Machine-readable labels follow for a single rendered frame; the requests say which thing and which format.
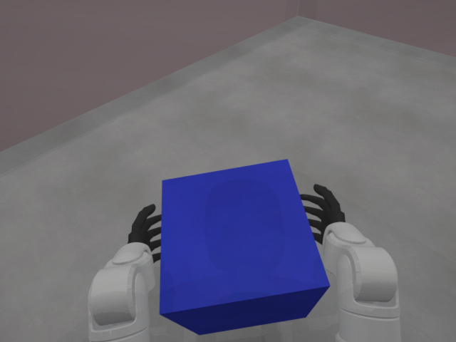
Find left robot forearm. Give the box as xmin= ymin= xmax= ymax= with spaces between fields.
xmin=88 ymin=242 xmax=155 ymax=342

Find robot right hand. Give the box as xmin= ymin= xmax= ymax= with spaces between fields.
xmin=300 ymin=184 xmax=346 ymax=244

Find carton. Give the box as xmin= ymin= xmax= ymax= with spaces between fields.
xmin=160 ymin=159 xmax=330 ymax=335

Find right robot forearm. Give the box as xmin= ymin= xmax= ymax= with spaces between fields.
xmin=322 ymin=222 xmax=401 ymax=342

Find robot left hand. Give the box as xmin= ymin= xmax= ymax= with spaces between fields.
xmin=128 ymin=204 xmax=162 ymax=263

